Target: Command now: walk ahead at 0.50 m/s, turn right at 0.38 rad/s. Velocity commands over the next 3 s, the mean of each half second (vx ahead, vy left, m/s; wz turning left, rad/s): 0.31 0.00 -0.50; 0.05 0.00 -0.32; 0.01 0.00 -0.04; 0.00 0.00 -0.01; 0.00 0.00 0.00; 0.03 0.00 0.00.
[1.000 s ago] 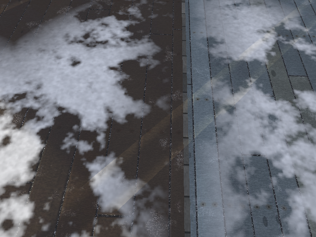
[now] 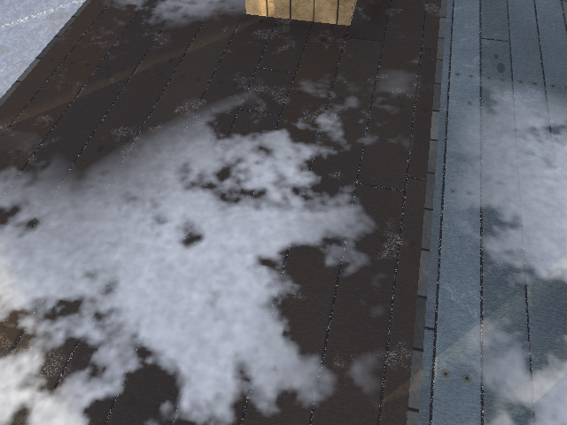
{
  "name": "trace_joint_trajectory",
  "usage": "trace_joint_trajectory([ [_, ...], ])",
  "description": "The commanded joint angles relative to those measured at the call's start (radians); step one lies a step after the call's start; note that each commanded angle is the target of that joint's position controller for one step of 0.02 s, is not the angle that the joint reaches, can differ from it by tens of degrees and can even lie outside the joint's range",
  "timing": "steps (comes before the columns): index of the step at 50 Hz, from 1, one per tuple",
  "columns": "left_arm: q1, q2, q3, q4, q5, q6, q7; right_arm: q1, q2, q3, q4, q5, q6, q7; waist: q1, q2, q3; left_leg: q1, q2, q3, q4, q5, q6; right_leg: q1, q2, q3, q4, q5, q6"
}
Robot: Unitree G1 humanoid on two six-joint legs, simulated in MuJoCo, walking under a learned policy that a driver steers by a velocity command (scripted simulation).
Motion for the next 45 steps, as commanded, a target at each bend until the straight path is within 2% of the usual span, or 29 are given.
trace_joint_trajectory([
  [1,0.025,0.177,0.039,-0.052,0.006,-0.006,0.009,-0.104,-0.070,-0.010,-0.094,0.010,-0.018,-0.007,-0.008,-0.114,0.011,0.068,-0.053,0.032,-0.067,0.002,-0.006,-0.046,-0.251,0.200,-0.013,0.385,-0.132],
  [3,-0.003,0.195,0.048,-0.066,0.012,-0.001,0.016,-0.073,-0.094,-0.017,-0.098,0.012,-0.028,-0.012,-0.035,-0.125,-0.002,0.147,-0.063,0.013,-0.125,-0.068,0.010,-0.035,-0.267,0.240,0.041,0.395,-0.113],
  [4,-0.024,0.204,0.052,-0.074,0.013,0.001,0.018,-0.017,-0.109,-0.024,-0.085,0.012,-0.036,-0.016,-0.063,-0.127,-0.019,0.230,-0.076,0.013,-0.164,-0.103,0.021,-0.046,-0.266,0.254,0.088,0.403,-0.101],
  [5,-0.042,0.203,0.053,-0.080,0.009,0.000,0.015,0.093,-0.129,-0.034,-0.052,0.007,-0.048,-0.024,-0.115,-0.092,-0.066,0.383,-0.088,0.018,-0.235,-0.100,0.041,-0.079,-0.228,0.234,0.207,0.424,-0.081],
  [6,-0.046,0.167,0.046,-0.097,-0.001,-0.005,0.010,0.232,-0.187,-0.053,-0.025,-0.016,-0.063,-0.038,-0.167,-0.006,-0.168,0.593,0.025,-0.089,-0.271,-0.156,0.082,-0.177,-0.156,0.179,0.431,0.330,-0.058],
  [7,-0.014,0.077,0.027,-0.145,-0.036,-0.006,0.012,0.333,-0.282,-0.075,-0.037,-0.041,-0.063,-0.053,-0.182,0.158,-0.305,0.849,0.300,-0.397,-0.307,-0.198,0.148,-0.424,-0.034,0.053,0.734,-0.041,-0.011],
  [8,0.042,0.116,0.037,-0.153,-0.024,0.008,0.021,0.302,-0.286,-0.081,-0.034,-0.022,-0.043,-0.052,-0.130,0.247,-0.330,0.833,0.395,-0.631,-0.364,-0.053,0.227,-0.569,-0.001,0.019,0.886,-0.344,-0.010],
  [9,0.035,0.152,0.047,-0.121,-0.003,0.027,0.027,0.230,-0.186,-0.058,-0.055,-0.009,-0.036,-0.047,-0.094,0.084,-0.211,0.721,0.352,-0.494,-0.337,0.044,0.224,-0.582,-0.071,0.056,0.954,-0.297,-0.011],
  [10,-0.008,0.135,0.047,-0.118,0.004,0.034,0.020,0.182,-0.120,-0.041,-0.062,0.000,-0.040,-0.044,-0.083,0.015,-0.124,0.612,0.299,-0.332,-0.338,0.213,0.211,-0.566,-0.097,0.051,0.947,-0.241,0.005],
  [11,-0.029,0.117,0.048,-0.123,0.008,0.044,0.015,0.155,-0.091,-0.032,-0.063,0.000,-0.042,-0.044,-0.064,0.026,-0.094,0.541,0.253,-0.217,-0.353,0.319,0.185,-0.537,-0.122,0.043,0.917,-0.210,0.019],
  [12,-0.044,0.119,0.053,-0.132,0.021,0.058,0.008,0.154,-0.082,-0.028,-0.057,0.006,-0.046,-0.048,-0.050,0.066,-0.076,0.499,0.222,-0.145,-0.361,0.399,0.176,-0.523,-0.134,0.034,0.901,-0.189,0.035],
  [13,-0.040,0.112,0.053,-0.133,0.026,0.073,0.001,0.152,-0.090,-0.030,-0.054,0.007,-0.049,-0.048,-0.039,0.085,-0.079,0.472,0.203,-0.088,-0.362,0.476,0.174,-0.501,-0.125,0.019,0.912,-0.165,0.048],
  [15,-0.062,0.108,0.054,-0.155,0.023,0.090,-0.008,0.164,-0.109,-0.036,-0.050,0.013,-0.055,-0.049,-0.026,0.088,-0.098,0.464,0.202,-0.024,-0.367,0.563,0.188,-0.504,-0.113,0.010,0.908,-0.116,0.063],
  [18,-0.150,0.099,0.046,-0.201,0.025,0.105,-0.020,0.164,-0.123,-0.042,-0.045,0.014,-0.044,-0.055,-0.031,0.091,-0.074,0.459,0.200,0.057,-0.384,0.526,0.199,-0.547,-0.127,-0.009,0.803,-0.029,0.078],
  [22,-0.244,0.081,0.027,-0.250,0.025,0.108,-0.038,0.163,-0.145,-0.051,-0.041,0.014,-0.027,-0.055,-0.051,0.100,-0.072,0.419,0.181,0.162,-0.361,0.446,0.184,-0.426,-0.127,-0.062,0.565,0.083,0.064],
  [27,-0.291,0.121,0.036,-0.298,0.027,0.104,-0.036,0.199,-0.195,-0.076,-0.035,0.017,0.004,-0.049,-0.081,0.104,-0.076,0.483,0.231,0.162,-0.223,0.368,0.157,-0.352,-0.102,-0.094,0.392,-0.042,0.017],
  [28,-0.267,0.121,0.038,-0.297,0.030,0.096,-0.034,0.198,-0.196,-0.079,-0.033,0.020,0.015,-0.052,-0.067,0.083,-0.085,0.481,0.223,0.177,-0.144,0.333,0.137,-0.303,-0.090,-0.099,0.314,-0.022,0.002],
  [29,-0.209,0.136,0.044,-0.281,0.039,0.080,-0.025,0.232,-0.189,-0.079,-0.023,0.016,0.026,-0.053,-0.042,0.005,-0.126,0.449,0.185,0.207,0.004,0.254,0.096,-0.192,-0.076,-0.075,0.211,0.086,-0.019],
  [30,-0.144,0.243,0.070,-0.282,0.050,0.064,-0.009,0.296,-0.157,-0.071,-0.042,0.010,0.034,-0.050,-0.033,-0.203,-0.193,0.283,0.106,0.243,0.261,-0.069,0.037,-0.019,-0.276,0.187,0.153,0.398,-0.073],
  [31,-0.130,0.349,0.095,-0.300,0.019,0.073,-0.001,0.292,-0.089,-0.049,-0.100,0.015,0.050,-0.049,-0.038,-0.344,-0.247,0.030,-0.083,0.189,0.471,-0.665,-0.009,0.091,-0.517,0.509,0.136,0.741,-0.271],
  [32,-0.078,0.301,0.091,-0.285,-0.013,0.085,0.006,0.227,-0.129,-0.055,-0.089,0.000,0.069,-0.054,0.017,-0.170,-0.273,0.018,-0.049,0.049,0.557,-0.625,-0.014,0.068,-0.492,0.448,0.113,0.633,-0.301],
  [33,-0.138,0.249,0.071,-0.284,-0.004,0.094,0.015,0.186,-0.119,-0.054,-0.096,0.015,0.074,-0.052,-0.010,-0.154,-0.182,0.006,-0.037,0.028,0.561,-0.546,-0.009,-0.021,-0.438,0.360,0.091,0.526,-0.276],
  [34,-0.216,0.192,0.051,-0.288,0.004,0.101,0.023,0.174,-0.113,-0.053,-0.085,0.020,0.071,-0.053,-0.048,-0.126,-0.103,0.024,-0.016,0.010,0.494,-0.461,-0.004,-0.108,-0.366,0.280,0.059,0.426,-0.217],
  [35,-0.271,0.163,0.041,-0.295,0.002,0.102,0.027,0.181,-0.124,-0.057,-0.077,0.008,0.073,-0.054,-0.075,-0.144,-0.073,0.058,-0.011,0.012,0.443,-0.405,-0.001,-0.158,-0.316,0.228,0.046,0.391,-0.176],
  [36,-0.298,0.142,0.032,-0.301,0.005,0.100,0.028,0.222,-0.129,-0.059,-0.055,-0.004,0.080,-0.052,-0.091,-0.150,-0.088,0.111,-0.029,0.030,0.444,-0.368,0.000,-0.186,-0.286,0.184,0.046,0.422,-0.163],
  [37,-0.293,0.142,0.030,-0.299,0.008,0.094,0.024,0.246,-0.126,-0.060,-0.044,-0.004,0.087,-0.049,-0.096,-0.134,-0.111,0.144,-0.042,0.032,0.436,-0.358,0.003,-0.191,-0.281,0.171,0.048,0.446,-0.161],
  [39,-0.280,0.155,0.031,-0.287,0.013,0.082,0.020,0.254,-0.103,-0.054,-0.037,0.008,0.094,-0.045,-0.096,-0.114,-0.123,0.168,-0.049,0.027,0.362,-0.359,0.003,-0.183,-0.280,0.168,0.039,0.407,-0.161],
  [42,-0.265,0.157,0.028,-0.269,0.018,0.082,0.020,0.214,-0.085,-0.044,-0.041,0.008,0.102,-0.047,-0.070,-0.146,-0.101,0.205,-0.052,0.022,0.207,-0.354,0.008,-0.188,-0.279,0.193,0.008,0.191,-0.155],
  [45,-0.261,0.165,0.027,-0.250,0.026,0.090,0.017,0.198,-0.088,-0.043,-0.040,0.014,0.102,-0.051,-0.053,-0.164,-0.082,0.273,-0.077,0.035,0.083,-0.370,0.022,-0.218,-0.277,0.224,-0.001,0.034,-0.152],
])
